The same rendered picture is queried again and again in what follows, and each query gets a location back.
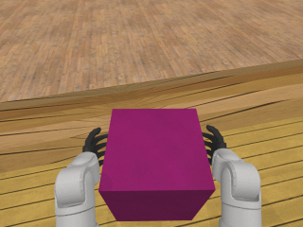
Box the robot left hand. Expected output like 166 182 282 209
82 127 108 166

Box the robot right hand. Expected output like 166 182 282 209
202 125 227 165

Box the robot right forearm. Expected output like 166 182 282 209
211 148 262 227

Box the robot left forearm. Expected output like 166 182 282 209
54 151 100 227

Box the carton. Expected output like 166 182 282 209
98 108 216 221

